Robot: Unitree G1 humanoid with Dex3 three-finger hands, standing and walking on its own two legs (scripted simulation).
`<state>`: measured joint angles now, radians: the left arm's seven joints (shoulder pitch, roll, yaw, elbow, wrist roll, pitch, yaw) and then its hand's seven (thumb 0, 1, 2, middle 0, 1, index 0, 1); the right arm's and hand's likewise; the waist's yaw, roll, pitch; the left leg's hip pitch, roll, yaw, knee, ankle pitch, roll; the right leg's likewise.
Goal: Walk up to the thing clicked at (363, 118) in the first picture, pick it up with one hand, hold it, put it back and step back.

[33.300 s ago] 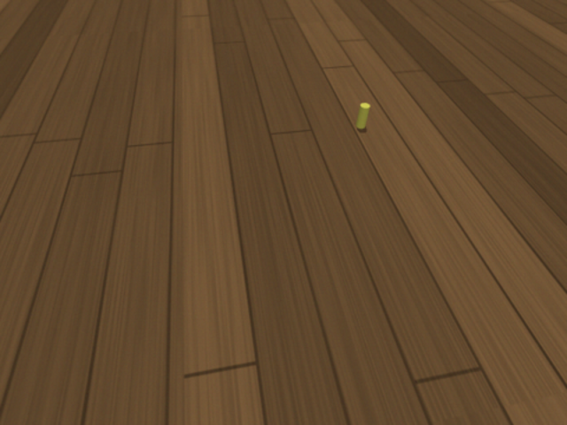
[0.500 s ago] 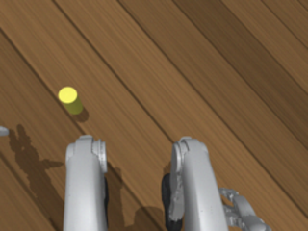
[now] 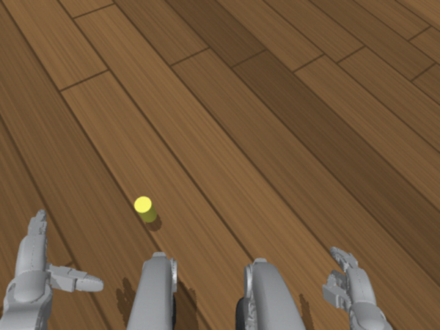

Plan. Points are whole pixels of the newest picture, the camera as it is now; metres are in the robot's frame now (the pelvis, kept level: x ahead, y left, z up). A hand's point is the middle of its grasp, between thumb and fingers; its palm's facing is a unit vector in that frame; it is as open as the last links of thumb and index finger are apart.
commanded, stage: home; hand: left
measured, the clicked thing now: (146, 210) +0.45 +0.23 -0.53
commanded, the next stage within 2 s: none
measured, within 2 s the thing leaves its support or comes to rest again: neither
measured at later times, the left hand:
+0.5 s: hand (59, 276) +0.21 +0.21 +0.07, palm faces +0.14 -0.94 -0.30, open 17.5 cm
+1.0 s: hand (73, 282) +0.20 +0.19 +0.07, palm faces +0.14 -0.95 -0.29, open 17.6 cm
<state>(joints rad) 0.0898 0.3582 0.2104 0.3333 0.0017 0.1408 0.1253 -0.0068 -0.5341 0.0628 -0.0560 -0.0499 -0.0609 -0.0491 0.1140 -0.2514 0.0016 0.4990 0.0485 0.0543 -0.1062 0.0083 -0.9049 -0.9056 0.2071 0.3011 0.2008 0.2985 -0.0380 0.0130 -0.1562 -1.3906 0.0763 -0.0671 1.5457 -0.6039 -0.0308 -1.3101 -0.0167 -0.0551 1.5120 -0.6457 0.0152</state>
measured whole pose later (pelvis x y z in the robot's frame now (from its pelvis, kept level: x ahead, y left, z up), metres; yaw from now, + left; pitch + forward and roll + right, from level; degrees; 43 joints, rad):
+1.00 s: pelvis +0.04 +0.00 +0.12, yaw +2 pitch +8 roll -2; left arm 0.47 0.20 -0.01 -0.01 -0.01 0.28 0.14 -0.01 -0.58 0.04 -0.05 -0.04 -0.05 -0.04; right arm 0.27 -0.21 0.03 0.50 0.01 -0.10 -0.18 0.01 -0.90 -0.91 0.21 0.30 0.20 0.30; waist -0.03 0.03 -0.11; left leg -0.65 0.06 -0.03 0.97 -0.46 -0.03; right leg -0.57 -0.02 -0.06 0.92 -0.48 0.02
